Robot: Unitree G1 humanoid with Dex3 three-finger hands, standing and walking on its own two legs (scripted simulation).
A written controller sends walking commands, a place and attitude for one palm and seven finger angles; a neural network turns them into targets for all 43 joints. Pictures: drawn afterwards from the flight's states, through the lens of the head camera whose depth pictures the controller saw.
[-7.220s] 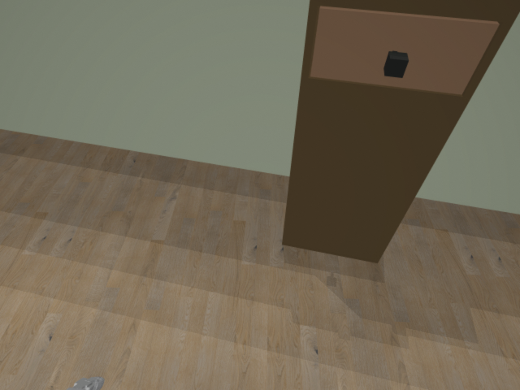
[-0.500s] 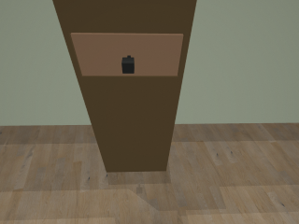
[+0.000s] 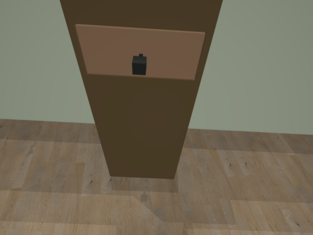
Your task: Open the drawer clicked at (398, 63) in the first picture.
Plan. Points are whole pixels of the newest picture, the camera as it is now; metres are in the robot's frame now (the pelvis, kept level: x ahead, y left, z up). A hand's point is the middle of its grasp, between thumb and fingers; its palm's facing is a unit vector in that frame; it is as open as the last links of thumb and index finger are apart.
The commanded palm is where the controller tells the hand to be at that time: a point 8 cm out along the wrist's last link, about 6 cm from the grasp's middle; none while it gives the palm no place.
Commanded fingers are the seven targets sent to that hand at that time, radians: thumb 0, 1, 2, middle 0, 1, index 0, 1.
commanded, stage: shuffle to correct the standing spot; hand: left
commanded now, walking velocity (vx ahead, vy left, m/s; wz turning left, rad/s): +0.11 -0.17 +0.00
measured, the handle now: (140, 62) +0.58 +0.10 +0.15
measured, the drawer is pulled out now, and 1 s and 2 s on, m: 0.00 0.00 0.00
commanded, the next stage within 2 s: come to a stop and stand still in 0.64 s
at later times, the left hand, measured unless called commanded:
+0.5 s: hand out of the picture +0.09 +0.13 -0.18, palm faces +0.07 -0.98 -0.21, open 7.4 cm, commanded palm none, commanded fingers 0.00 0.90 0.90 -0.20 -0.30 -0.20 -0.30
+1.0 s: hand out of the picture +0.15 +0.04 -0.17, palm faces +0.03 -0.97 -0.23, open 7.3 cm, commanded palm none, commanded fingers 0.00 0.90 0.90 -0.20 -0.30 -0.20 -0.30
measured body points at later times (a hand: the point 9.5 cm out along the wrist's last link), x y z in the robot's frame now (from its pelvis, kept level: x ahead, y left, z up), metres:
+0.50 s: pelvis +0.06 -0.05 +0.00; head +0.08 -0.04 +0.45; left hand +0.09 +0.19 -0.16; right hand +0.08 -0.30 -0.15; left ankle +0.04 +0.04 -0.70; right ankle +0.07 -0.14 -0.73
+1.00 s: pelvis +0.10 -0.14 -0.01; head +0.14 -0.16 +0.44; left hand +0.15 +0.09 -0.15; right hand +0.09 -0.38 -0.17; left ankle +0.08 +0.00 -0.71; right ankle +0.14 -0.29 -0.73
